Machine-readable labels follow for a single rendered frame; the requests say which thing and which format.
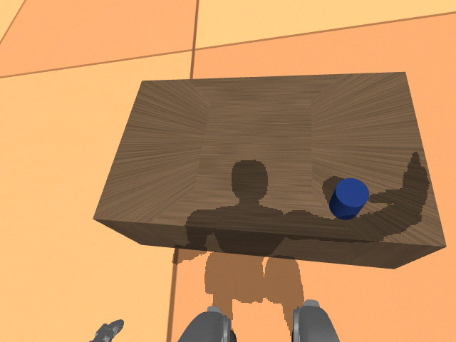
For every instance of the can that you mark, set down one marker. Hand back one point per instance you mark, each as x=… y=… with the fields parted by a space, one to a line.
x=349 y=197

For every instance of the left robot hand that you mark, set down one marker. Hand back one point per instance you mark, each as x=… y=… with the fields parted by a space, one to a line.
x=107 y=332

